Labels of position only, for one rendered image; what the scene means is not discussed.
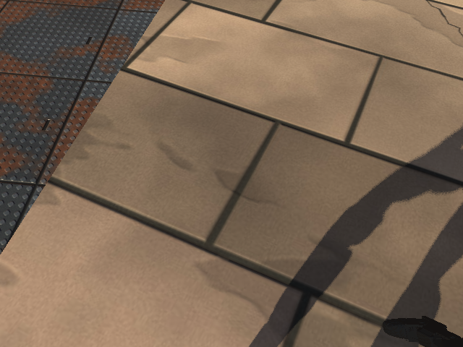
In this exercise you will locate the robot right hand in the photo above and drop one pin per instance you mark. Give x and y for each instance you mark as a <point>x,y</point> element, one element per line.
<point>426,331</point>

